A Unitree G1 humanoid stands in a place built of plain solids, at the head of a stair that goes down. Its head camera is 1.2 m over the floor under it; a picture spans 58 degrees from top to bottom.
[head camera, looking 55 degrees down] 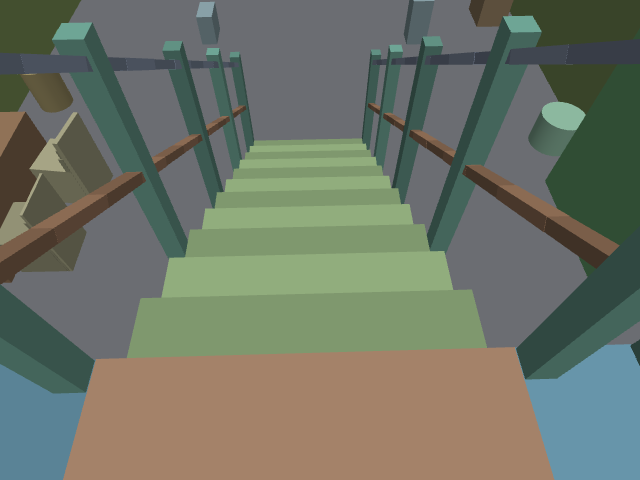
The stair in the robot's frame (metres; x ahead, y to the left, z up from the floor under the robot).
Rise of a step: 0.19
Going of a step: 0.29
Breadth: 1.20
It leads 2 degrees to the left of straight ahead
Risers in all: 12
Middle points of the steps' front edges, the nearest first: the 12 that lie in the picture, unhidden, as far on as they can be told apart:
0.44 0.04 0.00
0.74 0.05 -0.19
1.03 0.05 -0.38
1.32 0.06 -0.57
1.61 0.07 -0.76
1.91 0.08 -0.95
2.20 0.09 -1.14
2.49 0.10 -1.33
2.78 0.11 -1.52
3.08 0.11 -1.71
3.37 0.12 -1.90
3.66 0.13 -2.09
